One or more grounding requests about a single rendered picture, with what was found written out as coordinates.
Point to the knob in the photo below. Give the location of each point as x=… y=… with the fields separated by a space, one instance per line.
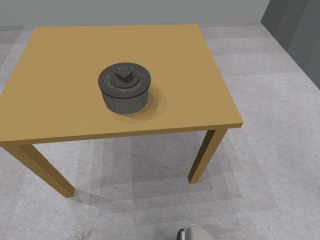
x=124 y=73

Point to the pot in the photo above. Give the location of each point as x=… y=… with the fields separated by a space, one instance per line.
x=126 y=106

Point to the lid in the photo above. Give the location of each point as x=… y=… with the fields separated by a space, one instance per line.
x=117 y=88

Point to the table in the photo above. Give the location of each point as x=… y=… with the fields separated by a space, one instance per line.
x=53 y=95

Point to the robot left hand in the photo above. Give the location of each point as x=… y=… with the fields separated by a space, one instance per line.
x=80 y=235

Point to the right robot thigh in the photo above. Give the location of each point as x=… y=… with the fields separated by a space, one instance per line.
x=195 y=233

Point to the right robot shin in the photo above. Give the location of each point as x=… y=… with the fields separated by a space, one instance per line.
x=192 y=225

